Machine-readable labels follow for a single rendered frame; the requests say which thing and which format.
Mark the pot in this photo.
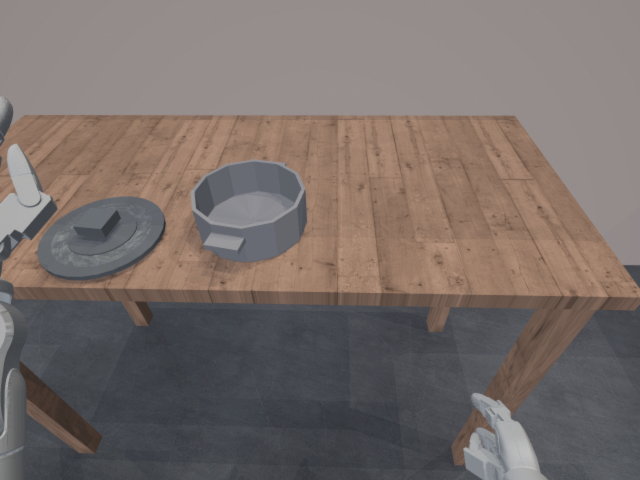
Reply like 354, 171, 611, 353
191, 159, 307, 262

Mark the knob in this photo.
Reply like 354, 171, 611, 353
73, 208, 121, 238

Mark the robot left hand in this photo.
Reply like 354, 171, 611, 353
0, 96, 58, 277

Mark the table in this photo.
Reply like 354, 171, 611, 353
0, 115, 640, 466

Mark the robot right hand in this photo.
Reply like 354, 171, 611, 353
463, 393, 541, 480

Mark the lid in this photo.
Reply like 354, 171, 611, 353
37, 197, 166, 280

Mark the left robot forearm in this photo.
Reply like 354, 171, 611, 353
0, 278, 28, 480

